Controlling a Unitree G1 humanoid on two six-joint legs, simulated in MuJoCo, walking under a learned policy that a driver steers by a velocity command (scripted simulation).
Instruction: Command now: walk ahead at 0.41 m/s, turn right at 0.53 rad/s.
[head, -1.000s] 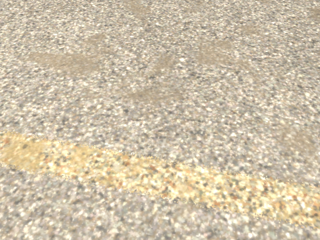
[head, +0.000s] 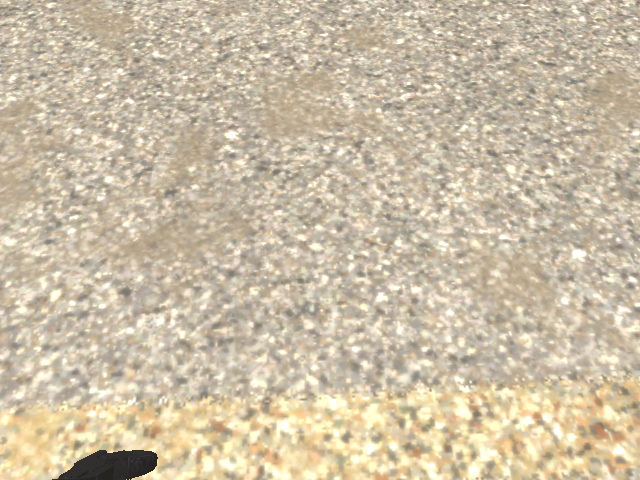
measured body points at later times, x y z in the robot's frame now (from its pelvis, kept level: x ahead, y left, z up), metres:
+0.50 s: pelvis +0.20 +0.02 +0.02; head +0.23 +0.02 +0.47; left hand +0.36 +0.27 -0.10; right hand +0.32 -0.26 -0.07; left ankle +0.30 +0.11 -0.71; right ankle +0.11 -0.06 -0.69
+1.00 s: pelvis +0.24 +0.01 +0.02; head +0.26 +0.01 +0.47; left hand +0.35 +0.28 -0.11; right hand +0.33 -0.28 -0.09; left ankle +0.27 +0.11 -0.69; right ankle +0.16 -0.12 -0.71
